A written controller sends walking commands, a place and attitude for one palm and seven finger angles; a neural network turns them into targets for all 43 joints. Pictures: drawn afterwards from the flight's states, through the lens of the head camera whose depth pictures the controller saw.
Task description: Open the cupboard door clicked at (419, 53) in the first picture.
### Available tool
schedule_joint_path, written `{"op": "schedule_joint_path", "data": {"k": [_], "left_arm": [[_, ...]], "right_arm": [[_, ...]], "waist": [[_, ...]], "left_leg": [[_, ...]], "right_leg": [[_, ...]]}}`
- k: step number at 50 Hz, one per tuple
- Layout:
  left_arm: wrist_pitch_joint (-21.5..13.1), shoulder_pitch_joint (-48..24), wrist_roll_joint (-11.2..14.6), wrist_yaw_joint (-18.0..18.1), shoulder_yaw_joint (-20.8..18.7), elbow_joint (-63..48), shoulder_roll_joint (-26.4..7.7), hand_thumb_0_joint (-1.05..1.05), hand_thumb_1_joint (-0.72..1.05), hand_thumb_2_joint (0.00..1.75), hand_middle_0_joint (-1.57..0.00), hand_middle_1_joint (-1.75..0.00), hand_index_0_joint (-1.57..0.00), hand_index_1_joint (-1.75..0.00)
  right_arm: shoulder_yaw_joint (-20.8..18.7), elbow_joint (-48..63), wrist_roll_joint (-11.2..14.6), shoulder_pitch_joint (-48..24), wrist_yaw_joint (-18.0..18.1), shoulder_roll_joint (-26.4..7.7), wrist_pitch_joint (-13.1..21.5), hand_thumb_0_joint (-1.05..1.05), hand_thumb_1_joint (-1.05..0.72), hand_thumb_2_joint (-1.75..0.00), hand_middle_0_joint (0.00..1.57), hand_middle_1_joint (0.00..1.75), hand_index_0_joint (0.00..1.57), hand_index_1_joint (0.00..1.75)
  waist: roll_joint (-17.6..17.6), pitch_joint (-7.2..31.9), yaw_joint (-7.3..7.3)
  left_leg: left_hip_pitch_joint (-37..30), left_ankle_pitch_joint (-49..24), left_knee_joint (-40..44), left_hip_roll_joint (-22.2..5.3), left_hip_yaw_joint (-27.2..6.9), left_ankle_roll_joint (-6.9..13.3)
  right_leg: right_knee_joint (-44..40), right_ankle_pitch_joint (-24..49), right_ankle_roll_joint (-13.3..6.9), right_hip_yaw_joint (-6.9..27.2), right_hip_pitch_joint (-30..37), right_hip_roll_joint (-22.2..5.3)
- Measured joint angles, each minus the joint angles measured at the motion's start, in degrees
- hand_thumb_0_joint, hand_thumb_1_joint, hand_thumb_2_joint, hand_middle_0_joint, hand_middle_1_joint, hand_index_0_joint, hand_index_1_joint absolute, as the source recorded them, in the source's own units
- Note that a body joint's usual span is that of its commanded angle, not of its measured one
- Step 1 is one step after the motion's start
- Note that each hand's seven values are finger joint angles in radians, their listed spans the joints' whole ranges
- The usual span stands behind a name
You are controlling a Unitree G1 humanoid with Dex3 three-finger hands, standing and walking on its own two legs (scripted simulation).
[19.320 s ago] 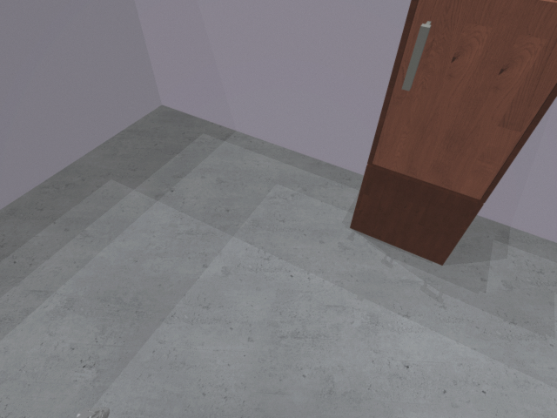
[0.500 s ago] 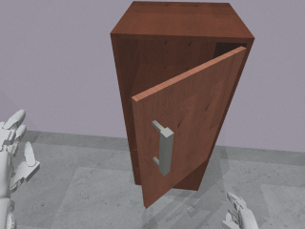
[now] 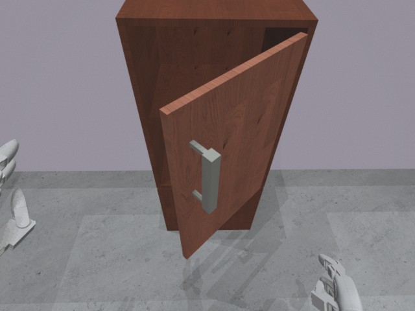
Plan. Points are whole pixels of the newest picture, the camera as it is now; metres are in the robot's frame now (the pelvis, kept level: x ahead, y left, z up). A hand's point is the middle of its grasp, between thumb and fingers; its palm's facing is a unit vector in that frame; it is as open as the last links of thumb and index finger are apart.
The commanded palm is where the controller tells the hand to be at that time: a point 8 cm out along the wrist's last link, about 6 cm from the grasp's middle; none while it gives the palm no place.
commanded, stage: step back with the hand held close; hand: left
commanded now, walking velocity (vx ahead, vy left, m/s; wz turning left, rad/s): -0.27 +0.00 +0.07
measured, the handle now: (202, 178) +0.34 +0.03 +0.08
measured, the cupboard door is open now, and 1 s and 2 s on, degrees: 44 44 44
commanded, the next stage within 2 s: stop stepping back and stand still in 0.66 s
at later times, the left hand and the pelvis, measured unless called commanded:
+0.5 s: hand out of the picture +0.10 +0.28 +0.16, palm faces +0.53 -0.72 -0.45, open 7.4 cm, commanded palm +0.04 +0.31 +0.18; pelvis -0.08 +0.00 -0.02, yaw +4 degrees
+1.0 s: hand out of the picture +0.00 +0.26 +0.17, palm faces +0.40 -0.77 -0.50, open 7.4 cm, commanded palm -0.07 +0.30 +0.18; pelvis -0.21 +0.00 +0.00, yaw +0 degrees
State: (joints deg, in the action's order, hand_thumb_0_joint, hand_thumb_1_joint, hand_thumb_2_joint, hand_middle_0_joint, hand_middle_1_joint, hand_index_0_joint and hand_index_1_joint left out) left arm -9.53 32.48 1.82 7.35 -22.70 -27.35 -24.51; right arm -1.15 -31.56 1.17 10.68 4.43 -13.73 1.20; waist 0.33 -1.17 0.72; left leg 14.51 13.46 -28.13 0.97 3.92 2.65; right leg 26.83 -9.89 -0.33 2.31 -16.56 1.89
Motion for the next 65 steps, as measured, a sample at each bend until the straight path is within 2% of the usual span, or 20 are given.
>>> {"op": "schedule_joint_path", "data": {"k": [14, 20, 23, 25, 29, 31, 32, 33, 35, 37, 40, 43, 46, 48, 50, 53, 56, 61, 63, 65], "left_arm": [[-2.9, -2.5, -2.2, 1.8, -1.9, -1.0, 2.2, 0.01, 0.89, 0.90, -0.21, -0.30, -0.21, -0.30], [-4.4, -4.5, -3.1, 1.6, -3.6, -0.7, 1.6, 0.01, 0.89, 0.90, -0.21, -0.30, -0.21, -0.30], [-5.0, -4.7, -2.1, 1.7, -4.3, -0.4, 2.5, 0.01, 0.89, 0.90, -0.21, -0.30, -0.21, -0.30], [-4.7, -4.8, -1.5, 1.8, -3.2, -0.7, 3.2, 0.01, 0.89, 0.90, -0.21, -0.30, -0.21, -0.30], [-4.3, -3.8, -1.8, 1.6, -1.3, -2.4, 2.4, 0.01, 0.89, 0.90, -0.21, -0.30, -0.21, -0.30], [-4.2, -3.1, -1.9, 1.5, -1.7, -3.6, 1.1, 0.01, 0.89, 0.90, -0.21, -0.30, -0.21, -0.30], [-4.1, -2.7, -1.7, 1.4, -2.0, -4.4, 0.4, 0.01, 0.89, 0.90, -0.21, -0.30, -0.21, -0.30], [-4.0, -2.9, -1.6, 1.3, -2.5, -5.1, -0.5, 0.01, 0.89, 0.90, -0.21, -0.30, -0.21, -0.30], [-4.3, -3.1, -0.9, 0.8, -4.1, -5.1, -2.6, 0.01, 0.89, 0.90, -0.21, -0.30, -0.21, -0.30], [-4.1, -1.9, 0.2, 0.7, -5.0, -5.2, -3.0, 0.01, 0.89, 0.90, -0.21, -0.30, -0.21, -0.30], [-3.2, -0.6, 0.6, 1.1, -4.4, -6.4, -1.7, 0.01, 0.89, 0.90, -0.21, -0.30, -0.21, -0.30], [-2.1, 0.1, 0.8, 1.3, -2.9, -7.3, -0.3, 0.01, 0.89, 0.90, -0.21, -0.30, -0.21, -0.30], [-0.7, 0.2, 0.9, 1.7, -2.3, -6.3, -0.6, 0.01, 0.89, 0.90, -0.21, -0.30, -0.21, -0.30], [0.1, 0.2, 0.9, 1.9, -2.6, -5.2, -1.5, 0.01, 0.89, 0.90, -0.21, -0.30, -0.21, -0.30], [0.2, 0.5, 0.8, 1.8, -3.3, -4.3, -2.1, 0.01, 0.89, 0.90, -0.21, -0.30, -0.21, -0.30], [0.0, 1.0, 0.9, 1.3, -1.7, -2.7, -0.9, 0.01, 0.89, 0.90, -0.21, -0.30, -0.21, -0.30], [-0.8, 1.2, 0.4, 1.4, -0.7, -0.7, 0.2, 0.01, 0.89, 0.90, -0.21, -0.30, -0.21, -0.30], [-2.0, -2.5, -0.5, 2.0, 0.4, 2.6, 1.9, 0.01, 0.89, 0.90, -0.21, -0.30, -0.21, -0.30], [-2.3, -3.1, -0.4, 2.2, 0.3, 2.3, 2.1, 0.01, 0.89, 0.90, -0.21, -0.30, -0.21, -0.30], [-2.7, -3.0, -0.2, 2.2, -0.3, 1.7, 1.6, 0.01, 0.89, 0.90, -0.21, -0.30, -0.21, -0.30]], "right_arm": [[1.1, -0.4, -0.5, 3.2, 0.1, 0.8, 3.2, 0.01, -0.90, -0.89, 0.20, 0.30, 0.20, 0.30], [1.2, -1.6, -0.8, 4.6, -0.2, 2.1, 4.9, 0.02, -0.90, -0.89, 0.20, 0.30, 0.20, 0.30], [1.3, -2.8, -0.9, 3.2, -0.8, 2.4, 5.6, 0.02, -0.90, -0.89, 0.20, 0.30, 0.20, 0.30], [1.1, -3.8, -0.9, 2.2, -1.5, 2.6, 5.6, 0.02, -0.90, -0.89, 0.20, 0.30, 0.20, 0.30], [1.1, -4.8, -1.3, 0.7, -2.1, 3.0, 4.3, 0.02, -0.90, -0.89, 0.20, 0.30, 0.20, 0.30], [1.3, -4.0, -1.3, -0.1, -1.7, 2.8, 4.0, 0.02, -0.90, -0.89, 0.20, 0.30, 0.20, 0.30], [1.3, -3.2, -1.2, -0.5, -1.5, 2.2, 4.1, 0.02, -0.90, -0.89, 0.20, 0.30, 0.20, 0.30], [0.9, -2.6, -1.1, -1.1, -1.2, 2.0, 4.3, 0.02, -0.90, -0.89, 0.20, 0.30, 0.20, 0.30], [0.0, -2.6, -1.3, -2.6, -1.2, 2.8, 4.9, 0.02, -0.90, -0.89, 0.20, 0.30, 0.20, 0.30], [-0.2, -2.8, -1.8, -3.3, -1.5, 3.5, 6.2, 0.01, -0.90, -0.89, 0.20, 0.30, 0.20, 0.30], [0.1, -3.3, -1.6, -3.0, -2.3, 4.4, 7.8, 0.01, -0.90, -0.89, 0.20, 0.30, 0.20, 0.30], [1.0, -3.3, -1.4, -2.0, -2.6, 4.9, 8.5, 0.01, -0.90, -0.89, 0.20, 0.30, 0.20, 0.30], [2.3, -3.0, -1.5, -0.6, -2.0, 5.5, 8.2, 0.01, -0.90, -0.89, 0.20, 0.30, 0.20, 0.30], [3.0, -2.6, -1.6, 0.4, -1.7, 5.9, 7.7, 0.01, -0.90, -0.89, 0.20, 0.30, 0.20, 0.30], [3.4, -2.5, -1.9, 0.6, -1.8, 5.7, 6.8, 0.01, -0.90, -0.89, 0.20, 0.30, 0.20, 0.30], [3.1, -5.4, -1.7, 1.6, -2.1, 4.0, 5.4, 0.01, -0.90, -0.89, 0.20, 0.30, 0.20, 0.30], [2.6, -7.5, -1.3, 4.2, -1.8, 2.6, 5.0, 0.01, -0.90, -0.89, 0.20, 0.30, 0.20, 0.30], [0.8, -8.4, -1.3, 6.9, -0.5, -0.2, 5.4, 0.02, -0.90, -0.89, 0.20, 0.30, 0.20, 0.30], [0.1, -7.9, -1.3, 7.2, -0.2, -1.3, 5.6, 0.02, -0.90, -0.89, 0.20, 0.30, 0.20, 0.30], [-0.5, -7.6, -1.1, 6.3, -0.1, -1.2, 5.6, 0.02, -0.90, -0.89, 0.20, 0.30, 0.20, 0.30]], "waist": [[-0.7, -0.6, -0.38], [0.0, -0.6, 0.13], [0.7, -0.7, -0.80], [0.5, -1.1, -0.98], [-3.0, -0.6, -1.02], [-4.3, -0.6, -0.38], [-3.9, -0.6, 0.09], [-3.8, -1.0, 0.58], [-5.2, -2.6, 0.03], [-4.6, -2.8, -0.24], [-3.3, -2.4, -1.08], [-2.4, -1.2, -1.43], [-2.4, 0.3, -0.69], [-3.1, 1.2, 0.02], [-3.7, 1.8, 0.10], [-1.9, 2.4, -0.63], [-2.6, 4.2, -1.20], [-2.6, 5.0, -0.36], [-1.8, 4.8, 0.38], [-2.4, 3.8, 1.08]], "left_leg": [[8.2, 1.8, -8.7, 0.9, -0.3, 1.7], [10.7, 0.0, -11.7, 0.0, -0.6, 1.9], [12.4, -0.4, -12.0, -1.0, -0.4, 1.0], [13.3, 3.9, -13.4, -0.4, -1.3, -0.7], [12.5, 11.0, -20.7, 1.1, -2.6, -2.7], [8.8, 8.8, -14.5, 0.5, -2.8, -3.2], [6.4, 3.7, -9.0, -0.5, -3.2, -3.1], [5.9, 1.8, -6.3, -0.5, -3.5, -2.3], [6.5, 1.1, -6.3, 0.2, -2.3, -0.9], [6.5, 0.2, -5.2, -0.8, -1.9, -0.5], [5.6, -2.8, -1.6, -2.7, -1.3, -0.7], [5.5, -5.6, 1.5, -4.0, -0.6, -1.0], [6.1, -8.0, 3.7, -4.1, -0.4, -1.4], [7.2, -8.0, 4.3, -3.4, -0.2, -1.9], [9.9, -4.5, 1.5, -2.8, 0.3, -2.7], [12.8, 2.1, -10.6, -2.3, -2.6, -3.4], [12.6, 4.0, -18.6, -1.1, -2.3, -3.3], [5.5, 4.8, -9.8, -1.3, 0.0, -1.5], [1.5, 3.1, -3.3, -1.7, -0.2, -0.7], [0.4, 0.9, -1.9, -1.4, -0.1, -0.9]], "right_leg": [[7.0, 0.4, 1.1, -0.3, -7.0, -0.9], [16.3, -8.2, 1.3, 0.9, -4.9, 1.2], [13.2, -9.5, 0.1, 1.3, -3.7, 2.0], [11.7, -7.4, 0.1, 1.2, -4.1, 1.9], [7.4, -3.7, 0.5, 2.4, -4.7, -0.1], [6.0, -2.0, 1.2, 2.8, -5.7, -0.7], [6.0, -1.5, 1.6, 2.5, -6.6, -0.5], [6.9, -1.3, 2.0, 2.2, -7.8, -0.7], [14.0, -7.7, 1.9, 3.1, -10.0, -0.5], [23.2, -14.9, 1.9, 2.1, -11.4, 1.2], [28.4, -16.3, 2.1, -0.9, -9.9, 2.1], [25.5, -16.9, 2.4, -3.2, -5.7, 1.6], [16.1, -17.7, 1.7, -4.2, 0.9, 0.7], [6.0, -16.2, 0.7, -5.0, 6.5, 0.0], [-1.5, -11.6, -1.6, -4.6, 9.1, -0.4], [-1.8, -8.7, -3.4, -4.1, 8.8, 1.0], [-2.7, -7.9, -3.3, -2.9, 9.1, 0.6], [-0.8, -8.5, -3.1, -3.3, 8.4, 0.1], [1.3, -9.6, -2.8, -3.9, 7.7, 0.6], [4.0, -10.8, -2.3, -3.8, 6.9, 0.2]]}}
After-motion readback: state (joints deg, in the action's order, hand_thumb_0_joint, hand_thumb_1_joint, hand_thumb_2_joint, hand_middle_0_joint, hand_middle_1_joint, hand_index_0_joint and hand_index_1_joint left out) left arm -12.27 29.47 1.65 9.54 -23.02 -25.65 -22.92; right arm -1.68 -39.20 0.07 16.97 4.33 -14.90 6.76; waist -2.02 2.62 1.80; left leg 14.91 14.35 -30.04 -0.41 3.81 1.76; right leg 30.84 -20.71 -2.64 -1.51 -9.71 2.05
